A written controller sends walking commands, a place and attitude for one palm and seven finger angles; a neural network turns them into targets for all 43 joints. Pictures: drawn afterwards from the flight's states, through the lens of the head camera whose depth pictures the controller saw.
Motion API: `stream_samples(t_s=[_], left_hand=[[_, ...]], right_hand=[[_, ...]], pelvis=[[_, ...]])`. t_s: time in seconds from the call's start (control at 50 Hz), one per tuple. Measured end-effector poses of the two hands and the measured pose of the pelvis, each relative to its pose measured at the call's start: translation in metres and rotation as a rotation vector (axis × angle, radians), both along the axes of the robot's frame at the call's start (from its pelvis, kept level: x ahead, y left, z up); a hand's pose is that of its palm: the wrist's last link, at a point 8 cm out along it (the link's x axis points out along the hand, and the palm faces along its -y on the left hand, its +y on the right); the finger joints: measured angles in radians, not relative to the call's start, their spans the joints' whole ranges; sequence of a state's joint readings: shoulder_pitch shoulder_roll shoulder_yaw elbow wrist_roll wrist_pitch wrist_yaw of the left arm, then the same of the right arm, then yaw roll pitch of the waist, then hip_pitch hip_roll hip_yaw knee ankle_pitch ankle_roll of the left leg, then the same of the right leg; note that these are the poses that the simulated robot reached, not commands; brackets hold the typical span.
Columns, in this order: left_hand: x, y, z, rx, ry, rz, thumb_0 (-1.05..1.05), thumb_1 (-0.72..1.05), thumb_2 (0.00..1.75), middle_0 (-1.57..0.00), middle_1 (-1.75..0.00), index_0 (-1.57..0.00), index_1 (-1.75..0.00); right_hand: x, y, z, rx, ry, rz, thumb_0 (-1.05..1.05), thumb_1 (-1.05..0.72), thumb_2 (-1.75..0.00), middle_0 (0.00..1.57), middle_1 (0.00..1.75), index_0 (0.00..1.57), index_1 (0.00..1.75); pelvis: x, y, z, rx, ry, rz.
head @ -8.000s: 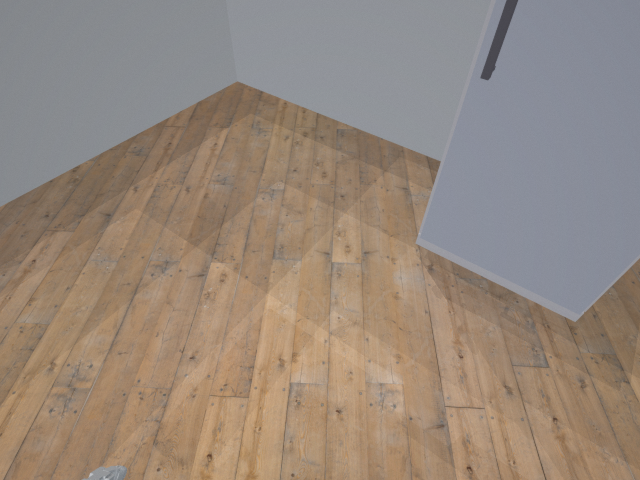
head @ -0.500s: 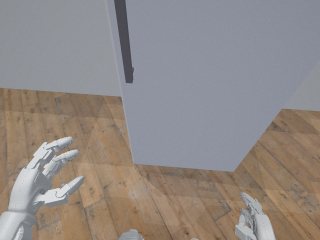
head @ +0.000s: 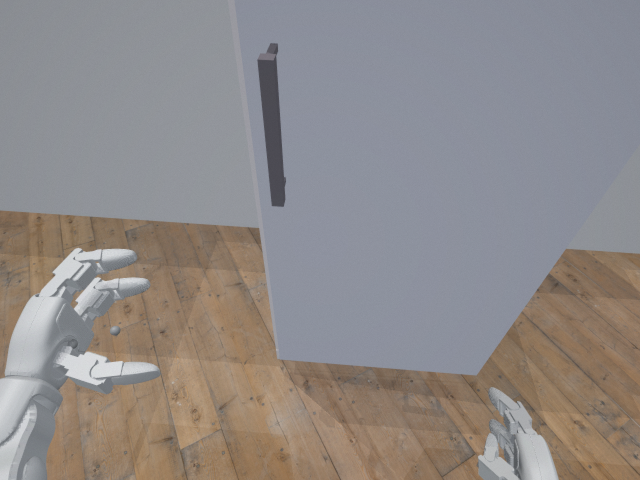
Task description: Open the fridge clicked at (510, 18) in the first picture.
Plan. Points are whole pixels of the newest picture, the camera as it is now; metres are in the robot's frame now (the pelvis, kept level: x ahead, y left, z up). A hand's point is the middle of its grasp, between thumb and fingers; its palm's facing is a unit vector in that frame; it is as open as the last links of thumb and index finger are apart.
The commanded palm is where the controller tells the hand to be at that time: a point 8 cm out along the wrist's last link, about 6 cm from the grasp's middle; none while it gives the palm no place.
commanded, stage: raise the hand to about handle height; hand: left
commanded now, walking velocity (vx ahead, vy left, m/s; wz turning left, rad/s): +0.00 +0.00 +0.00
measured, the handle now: (275, 133) +0.56 +0.13 +0.16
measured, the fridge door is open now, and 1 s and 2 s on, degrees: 0 0 0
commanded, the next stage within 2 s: move the hooked fingers beside the handle in 0.96 s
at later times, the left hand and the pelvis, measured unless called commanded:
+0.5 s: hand (82, 251) +0.27 +0.27 +0.19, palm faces +0.08 -0.99 -0.07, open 14.0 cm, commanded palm +0.24 +0.31 +0.19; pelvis +0.00 -0.01 +0.02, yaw +0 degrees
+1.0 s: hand (108, 253) +0.28 +0.25 +0.18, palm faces +0.08 -1.00 -0.06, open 14.0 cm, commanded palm +0.24 +0.29 +0.19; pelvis +0.00 -0.03 +0.02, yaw +0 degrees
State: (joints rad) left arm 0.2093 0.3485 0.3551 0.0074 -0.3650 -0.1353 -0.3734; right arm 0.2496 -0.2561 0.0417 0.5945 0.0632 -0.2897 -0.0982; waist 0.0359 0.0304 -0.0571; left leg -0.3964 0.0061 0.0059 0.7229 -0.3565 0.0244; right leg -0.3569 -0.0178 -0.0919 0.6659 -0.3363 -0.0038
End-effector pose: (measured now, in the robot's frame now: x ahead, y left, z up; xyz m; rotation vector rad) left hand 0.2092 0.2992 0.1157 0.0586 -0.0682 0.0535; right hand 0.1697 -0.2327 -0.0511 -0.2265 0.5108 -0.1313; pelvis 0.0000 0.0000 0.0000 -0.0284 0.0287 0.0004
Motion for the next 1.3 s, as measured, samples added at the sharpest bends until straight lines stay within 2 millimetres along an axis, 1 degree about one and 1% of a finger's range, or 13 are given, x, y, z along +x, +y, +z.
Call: stream_samples(t_s=[0.12, 0.24, 0.34, 0.52, 0.56, 0.62, 0.68, 0.74, 0.86, 1.12, 1.2, 1.3], left_hand=[[0.008, 0.01, 0.021, 0.002, -0.002, 0.009, 0.0, -0.37, 0.36, -0.29, -1.12, -0.29, -1.12], [0.015, 0.016, 0.04, 0.004, -0.003, 0.02, 0.0, -0.46, 0.32, -0.29, -1.17, -0.3, -1.17], [0.022, 0.02, 0.054, 0.007, -0.003, 0.029, -0.01, -0.49, 0.31, -0.3, -1.19, -0.3, -1.19], [0.04, 0.021, 0.08, 0.011, -0.016, 0.022, -0.01, -0.5, 0.3, -0.3, -1.2, -0.3, -1.2], [0.043, 0.02, 0.08, 0.006, -0.007, 0.015, -0.01, -0.5, 0.3, -0.3, -1.2, -0.3, -1.2], [0.045, 0.015, 0.076, -0.003, 0.021, 0.004, -0.01, -0.5, 0.3, -0.3, -1.2, -0.3, -1.2], [0.046, 0.009, 0.07, -0.009, 0.037, 0.003, -0.01, -0.5, 0.3, -0.3, -1.2, -0.3, -1.2], [0.044, 0.005, 0.068, -0.006, 0.025, 0.012, -0.01, -0.5, 0.3, -0.3, -1.2, -0.3, -1.2], [0.042, 0.003, 0.072, -0.004, 0.002, 0.029, -0.01, -0.5, 0.3, -0.3, -1.2, -0.3, -1.2], [0.045, 0.001, 0.07, -0.01, 0.024, 0.02, -0.01, -0.5, 0.3, -0.3, -1.2, -0.3, -1.2], [0.05, -0.003, 0.068, -0.02, 0.022, 0.018, -0.01, -0.5, 0.3, -0.3, -1.2, -0.3, -1.2], [0.067, -0.008, 0.065, -0.029, 0.033, 0.006, -0.01, -0.5, 0.3, -0.3, -1.2, -0.3, -1.2]], right_hand=[[0.009, 0.013, 0.009, 0.024, -0.031, 0.032, 0.01, -0.91, -0.9, 0.2, 0.3, 0.21, 0.3], [0.009, 0.017, 0.009, 0.037, -0.019, 0.046, 0.01, -0.9, -0.9, 0.2, 0.3, 0.21, 0.3], [0.004, 0.012, 0.006, 0.038, 0.009, 0.04, 0.01, -0.9, -0.9, 0.2, 0.3, 0.21, 0.3], [-0.001, -0.004, 0.004, 0.038, 0.034, 0.012, 0.02, -0.9, -0.9, 0.2, 0.3, 0.21, 0.3], [-0.001, -0.007, 0.005, 0.041, 0.033, 0.005, 0.02, -0.9, -0.9, 0.2, 0.3, 0.21, 0.3], [-0.001, -0.013, 0.005, 0.045, 0.03, -0.003, 0.02, -0.91, -0.9, 0.2, 0.3, 0.21, 0.3], [0.0, -0.017, 0.005, 0.043, 0.028, -0.009, 0.02, -0.91, -0.9, 0.2, 0.3, 0.21, 0.3], [0.002, -0.019, 0.006, 0.04, 0.026, -0.012, 0.02, -0.91, -0.9, 0.2, 0.3, 0.21, 0.3], [0.006, -0.019, 0.007, 0.043, 0.02, -0.008, 0.02, -0.91, -0.9, 0.2, 0.3, 0.21, 0.3], [0.009, -0.018, 0.005, 0.058, 0.021, -0.003, 0.02, -0.91, -0.9, 0.2, 0.3, 0.21, 0.3], [0.008, -0.018, 0.003, 0.051, 0.028, -0.004, 0.02, -0.91, -0.9, 0.2, 0.3, 0.21, 0.3], [0.004, -0.018, 0.002, 0.043, 0.044, -0.016, 0.02, -0.91, -0.9, 0.2, 0.3, 0.21, 0.3]], pelvis=[[0.0, 0.0, 0.006, 0.003, -0.03, 0.002], [-0.001, -0.002, 0.011, 0.006, -0.052, 0.005], [-0.002, -0.006, 0.014, 0.009, -0.062, 0.006], [-0.001, -0.013, 0.017, 0.015, -0.069, 0.005], [0.0, -0.014, 0.017, 0.017, -0.066, 0.002], [0.0, -0.016, 0.017, 0.019, -0.062, -0.002], [0.001, -0.018, 0.017, 0.02, -0.062, -0.005], [0.002, -0.02, 0.017, 0.022, -0.064, -0.007], [0.003, -0.024, 0.018, 0.023, -0.069, -0.003], [0.003, -0.026, 0.017, 0.024, -0.065, -0.001], [0.002, -0.025, 0.017, 0.023, -0.065, 0.005], [0.001, -0.024, 0.017, 0.023, -0.061, 0.006]])
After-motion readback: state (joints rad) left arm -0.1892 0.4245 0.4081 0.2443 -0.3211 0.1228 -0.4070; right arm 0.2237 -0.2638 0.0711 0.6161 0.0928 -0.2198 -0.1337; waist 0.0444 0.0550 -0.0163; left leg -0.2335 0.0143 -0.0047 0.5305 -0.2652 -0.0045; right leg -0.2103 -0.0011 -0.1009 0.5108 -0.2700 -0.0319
